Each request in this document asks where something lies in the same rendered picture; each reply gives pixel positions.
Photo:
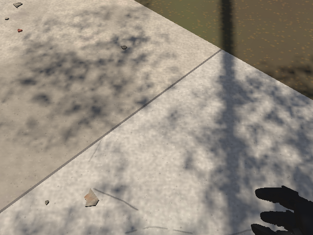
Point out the right robot hand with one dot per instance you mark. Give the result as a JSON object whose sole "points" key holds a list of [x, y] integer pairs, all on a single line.
{"points": [[298, 222]]}

